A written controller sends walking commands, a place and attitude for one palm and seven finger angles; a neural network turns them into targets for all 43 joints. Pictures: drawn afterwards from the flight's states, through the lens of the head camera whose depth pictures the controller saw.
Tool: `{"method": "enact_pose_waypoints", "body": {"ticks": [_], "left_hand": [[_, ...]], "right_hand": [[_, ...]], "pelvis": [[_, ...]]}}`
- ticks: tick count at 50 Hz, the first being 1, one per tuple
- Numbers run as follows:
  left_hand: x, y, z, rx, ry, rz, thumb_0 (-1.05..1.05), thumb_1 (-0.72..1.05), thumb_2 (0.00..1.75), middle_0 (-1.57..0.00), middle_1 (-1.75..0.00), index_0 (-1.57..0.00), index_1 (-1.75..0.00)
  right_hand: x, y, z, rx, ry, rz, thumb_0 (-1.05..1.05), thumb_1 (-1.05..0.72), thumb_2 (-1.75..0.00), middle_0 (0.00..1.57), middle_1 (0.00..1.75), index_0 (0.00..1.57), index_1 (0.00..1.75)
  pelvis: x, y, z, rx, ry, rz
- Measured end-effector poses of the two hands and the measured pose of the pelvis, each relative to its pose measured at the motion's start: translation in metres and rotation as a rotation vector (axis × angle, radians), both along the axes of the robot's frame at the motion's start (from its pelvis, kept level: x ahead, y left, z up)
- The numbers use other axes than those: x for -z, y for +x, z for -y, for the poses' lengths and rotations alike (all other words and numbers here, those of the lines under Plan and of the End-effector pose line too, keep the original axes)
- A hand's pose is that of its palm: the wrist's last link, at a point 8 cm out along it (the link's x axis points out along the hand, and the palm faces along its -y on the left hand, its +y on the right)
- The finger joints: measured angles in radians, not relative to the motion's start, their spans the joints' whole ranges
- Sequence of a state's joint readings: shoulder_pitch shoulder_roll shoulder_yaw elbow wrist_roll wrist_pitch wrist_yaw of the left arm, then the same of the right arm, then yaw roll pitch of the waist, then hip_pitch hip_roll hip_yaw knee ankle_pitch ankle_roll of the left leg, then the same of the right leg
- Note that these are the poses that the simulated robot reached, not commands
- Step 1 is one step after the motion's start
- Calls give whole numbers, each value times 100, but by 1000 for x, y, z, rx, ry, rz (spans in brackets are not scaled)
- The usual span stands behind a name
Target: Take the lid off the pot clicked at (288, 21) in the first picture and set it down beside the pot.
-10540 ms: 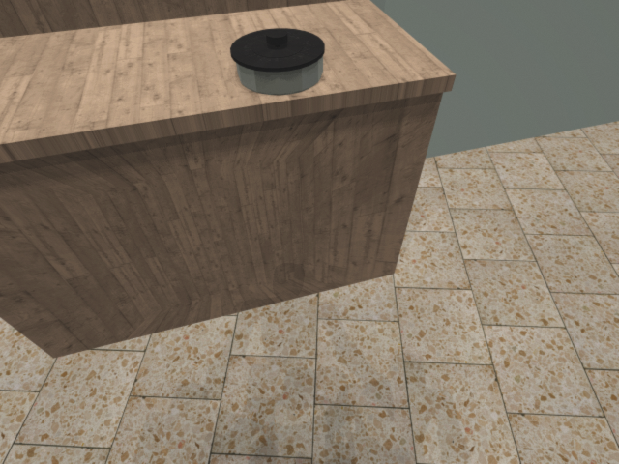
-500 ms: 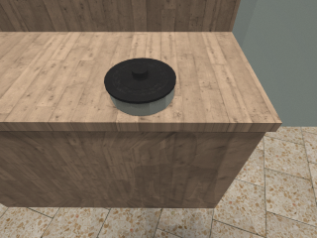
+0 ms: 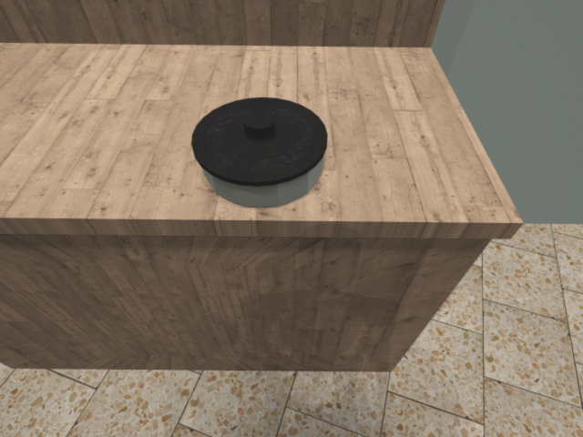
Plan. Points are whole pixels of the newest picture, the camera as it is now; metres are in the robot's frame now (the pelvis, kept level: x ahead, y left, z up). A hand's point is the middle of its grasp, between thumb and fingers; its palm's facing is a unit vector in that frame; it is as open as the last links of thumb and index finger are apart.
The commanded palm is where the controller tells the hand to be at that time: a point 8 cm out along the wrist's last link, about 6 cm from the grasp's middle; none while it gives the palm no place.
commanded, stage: lift the closed hand beside the body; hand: left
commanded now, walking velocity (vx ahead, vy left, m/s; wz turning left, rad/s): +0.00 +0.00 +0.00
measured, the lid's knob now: (259, 123) +0.51 +0.08 +0.16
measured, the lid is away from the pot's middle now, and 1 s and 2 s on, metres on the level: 0.00 0.00 0.00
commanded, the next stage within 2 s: raise the hand higher, near the body in 0.64 s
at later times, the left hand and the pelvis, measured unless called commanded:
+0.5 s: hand (125, 431) +0.13 +0.20 +0.03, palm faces +0.32 -0.90 -0.30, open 3.8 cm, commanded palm +0.08 +0.24 +0.08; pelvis +0.01 -0.03 +0.00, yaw +3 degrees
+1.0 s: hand (102, 359) +0.17 +0.19 +0.14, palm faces +0.35 -0.80 -0.49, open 3.1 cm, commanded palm +0.11 +0.22 +0.17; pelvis +0.03 -0.05 +0.01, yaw +1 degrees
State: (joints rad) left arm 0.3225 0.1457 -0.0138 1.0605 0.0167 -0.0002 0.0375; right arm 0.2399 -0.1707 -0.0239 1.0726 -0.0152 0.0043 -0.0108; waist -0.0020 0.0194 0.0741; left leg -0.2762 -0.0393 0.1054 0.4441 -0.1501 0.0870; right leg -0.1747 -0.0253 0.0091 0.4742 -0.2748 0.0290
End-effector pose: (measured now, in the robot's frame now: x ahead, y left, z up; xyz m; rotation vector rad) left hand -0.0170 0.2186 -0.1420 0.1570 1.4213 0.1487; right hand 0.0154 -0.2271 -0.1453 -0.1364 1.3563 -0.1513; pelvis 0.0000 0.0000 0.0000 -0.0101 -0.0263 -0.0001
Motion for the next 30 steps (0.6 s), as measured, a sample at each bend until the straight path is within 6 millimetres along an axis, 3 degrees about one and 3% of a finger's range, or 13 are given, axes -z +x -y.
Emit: {"method": "enact_pose_waypoints", "body": {"ticks": [2,3,5,9,12,17,21,25,30], "left_hand": [[1,-1,1,4,2,-1,1,91,90,-20,-30,-20,-29],[-2,7,1,-8,5,47,1,91,90,-20,-30,-20,-30],[-25,49,-5,-17,59,299,2,92,90,-21,-31,-22,-31],[-93,124,-10,-11,158,740,2,93,90,-28,-39,-28,-38],[-120,146,-6,10,147,881,1,92,90,-36,-48,-36,-48],[-154,136,-4,51,148,995,1,92,90,-54,-68,-55,-67],[-175,118,-12,23,216,1037,1,91,90,-71,-86,-71,-85],[-192,108,-17,-18,283,1065,2,91,90,-88,-104,-88,-104],[-219,111,-19,-24,358,1133,2,90,90,-109,-127,-109,-126]], "right_hand": [[0,-1,0,-2,0,-4,1,-93,-90,20,30,20,30],[-3,1,1,-3,-2,27,1,-93,-90,20,30,20,30],[-13,14,5,-32,-24,157,1,-93,-90,20,30,20,30],[-31,64,11,-82,-38,412,1,-93,-90,20,30,20,30],[-53,111,15,-66,-27,586,1,-92,-90,20,30,20,30],[-107,179,13,-127,-29,860,1,-92,-90,20,30,20,30],[-132,214,7,-226,-32,962,1,-91,-90,20,30,20,30],[-133,230,1,-307,-30,954,1,-91,-90,20,30,20,30],[-113,226,-3,-338,-3,868,1,-91,-90,20,30,20,30]], "pelvis": [[0,0,0,-1,-5,-1],[1,0,1,-7,-6,-1],[2,1,2,-20,0,2],[1,3,3,-36,4,29],[0,4,6,-20,5,35],[-1,6,16,-12,1,48],[-2,8,24,-33,-5,49],[-3,10,31,-54,-10,51],[-4,15,38,-62,-9,56]]}}
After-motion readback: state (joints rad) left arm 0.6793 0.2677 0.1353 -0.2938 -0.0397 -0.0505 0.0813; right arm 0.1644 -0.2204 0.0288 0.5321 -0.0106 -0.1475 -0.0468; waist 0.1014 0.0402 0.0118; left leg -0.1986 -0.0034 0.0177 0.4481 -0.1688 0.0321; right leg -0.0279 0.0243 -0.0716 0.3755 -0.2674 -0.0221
